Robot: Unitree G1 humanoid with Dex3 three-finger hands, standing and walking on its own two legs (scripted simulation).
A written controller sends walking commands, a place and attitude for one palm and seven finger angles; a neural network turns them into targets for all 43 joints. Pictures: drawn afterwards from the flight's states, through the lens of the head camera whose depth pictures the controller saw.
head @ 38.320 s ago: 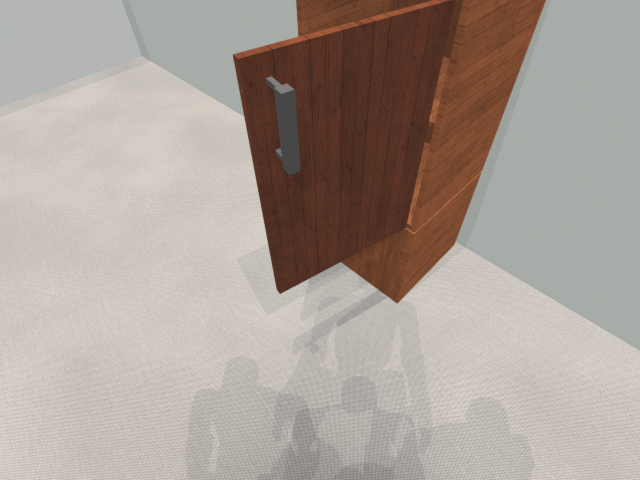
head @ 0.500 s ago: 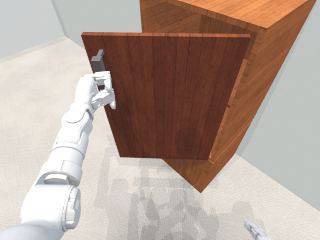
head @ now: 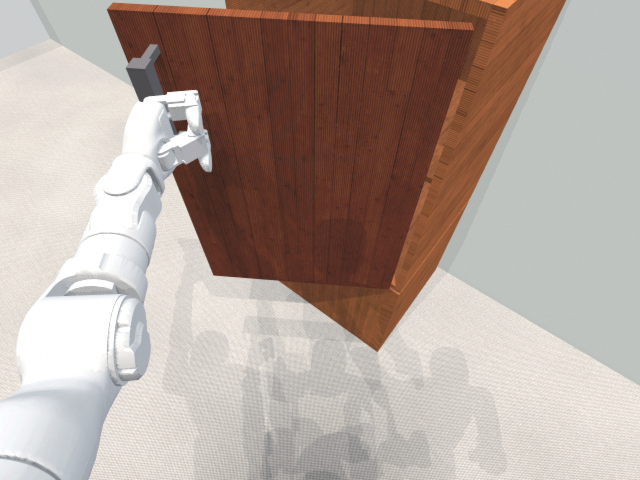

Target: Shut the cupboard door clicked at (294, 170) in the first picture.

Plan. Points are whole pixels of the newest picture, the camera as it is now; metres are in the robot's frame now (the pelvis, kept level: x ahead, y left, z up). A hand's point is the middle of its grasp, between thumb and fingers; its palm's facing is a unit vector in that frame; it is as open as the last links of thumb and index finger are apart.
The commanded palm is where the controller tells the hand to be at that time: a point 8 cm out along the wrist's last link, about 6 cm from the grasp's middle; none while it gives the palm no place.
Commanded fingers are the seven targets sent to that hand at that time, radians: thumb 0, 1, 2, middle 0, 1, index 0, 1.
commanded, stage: push the door shut along its arc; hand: left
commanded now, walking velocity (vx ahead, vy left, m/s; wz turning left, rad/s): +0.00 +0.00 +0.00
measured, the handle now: (164, 107) +0.57 +0.16 +0.15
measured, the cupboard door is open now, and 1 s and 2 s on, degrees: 33 26 18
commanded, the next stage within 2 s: pull the fist back off the door in 1.02 s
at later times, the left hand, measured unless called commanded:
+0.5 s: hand (234, 107) +0.54 +0.07 +0.17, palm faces -0.29 -0.96 +0.00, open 3.1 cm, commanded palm +0.55 +0.12 +0.16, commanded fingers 0.00 0.90 0.90 -1.30 -1.50 -1.30 -1.50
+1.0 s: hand (252, 98) +0.56 +0.04 +0.17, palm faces -0.37 -0.93 -0.01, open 3.5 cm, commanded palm +0.60 +0.07 +0.16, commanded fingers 0.00 0.90 0.90 -1.30 -1.50 -1.30 -1.50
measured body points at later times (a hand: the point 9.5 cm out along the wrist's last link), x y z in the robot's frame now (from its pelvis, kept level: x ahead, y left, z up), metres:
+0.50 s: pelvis +0.00 +0.00 -0.01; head +0.10 -0.01 +0.43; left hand +0.55 +0.12 +0.17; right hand -0.02 -0.28 -0.12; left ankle +0.02 +0.10 -0.72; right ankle -0.01 -0.12 -0.72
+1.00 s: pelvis +0.00 +0.00 -0.02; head +0.13 +0.00 +0.41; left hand +0.57 +0.10 +0.17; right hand -0.05 -0.28 -0.13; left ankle +0.02 +0.11 -0.72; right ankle -0.01 -0.12 -0.72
